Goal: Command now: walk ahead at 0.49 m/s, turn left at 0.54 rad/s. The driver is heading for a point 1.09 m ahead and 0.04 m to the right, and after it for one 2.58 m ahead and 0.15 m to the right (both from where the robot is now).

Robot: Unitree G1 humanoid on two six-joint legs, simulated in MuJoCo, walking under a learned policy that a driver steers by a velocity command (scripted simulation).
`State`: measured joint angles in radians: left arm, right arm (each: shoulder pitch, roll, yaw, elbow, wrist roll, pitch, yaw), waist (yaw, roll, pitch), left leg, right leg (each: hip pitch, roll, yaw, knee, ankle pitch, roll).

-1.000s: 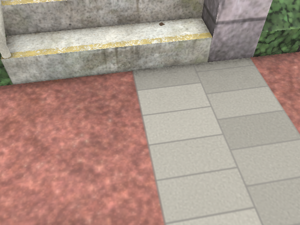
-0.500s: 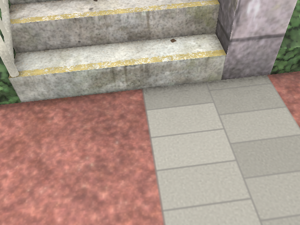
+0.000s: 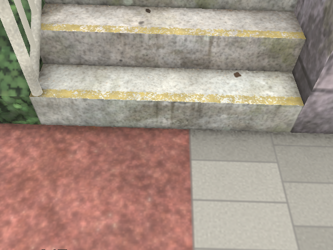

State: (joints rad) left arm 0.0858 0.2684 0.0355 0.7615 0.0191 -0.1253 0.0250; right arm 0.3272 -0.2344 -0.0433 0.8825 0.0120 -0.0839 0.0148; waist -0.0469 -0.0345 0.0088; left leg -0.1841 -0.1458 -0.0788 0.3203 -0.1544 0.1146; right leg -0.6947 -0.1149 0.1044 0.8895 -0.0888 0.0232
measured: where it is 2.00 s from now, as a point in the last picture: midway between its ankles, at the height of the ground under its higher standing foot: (164, 167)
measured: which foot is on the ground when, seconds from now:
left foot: down 0.00-0.22, up 0.24-0.70, down 0.72-1.00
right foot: up 0.00-0.18, down 0.20-0.72, up 0.74-1.00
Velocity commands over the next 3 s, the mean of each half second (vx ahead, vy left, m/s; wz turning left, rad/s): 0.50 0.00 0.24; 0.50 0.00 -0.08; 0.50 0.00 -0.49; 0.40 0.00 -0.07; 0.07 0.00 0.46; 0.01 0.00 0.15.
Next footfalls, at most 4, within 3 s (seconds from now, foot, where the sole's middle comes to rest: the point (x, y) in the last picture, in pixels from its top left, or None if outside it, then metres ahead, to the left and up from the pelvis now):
0.20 right None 0.30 -0.14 -0.78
0.72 left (131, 241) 0.53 0.13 -0.78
1.26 right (173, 182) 0.79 -0.05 -0.78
1.74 left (147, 153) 0.95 0.06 -0.78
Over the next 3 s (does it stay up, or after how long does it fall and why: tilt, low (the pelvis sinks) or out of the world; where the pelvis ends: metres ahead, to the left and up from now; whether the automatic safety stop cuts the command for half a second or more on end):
stays up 0.75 0.05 -0.01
